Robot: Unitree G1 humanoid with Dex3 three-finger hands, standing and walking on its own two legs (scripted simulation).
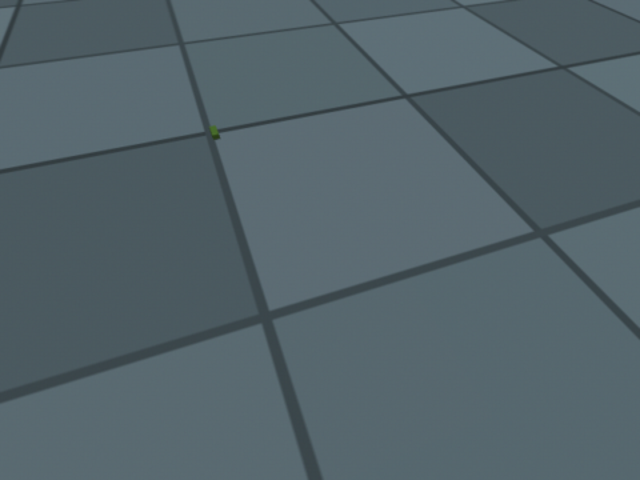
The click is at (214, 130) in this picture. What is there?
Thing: small brick
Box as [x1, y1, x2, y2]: [209, 125, 219, 139]
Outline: 215,125 209,127 213,139 219,137
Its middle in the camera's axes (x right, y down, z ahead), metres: -0.59 -0.59 +2.16
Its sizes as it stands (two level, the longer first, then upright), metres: 0.090 0.035 0.026
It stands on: the floor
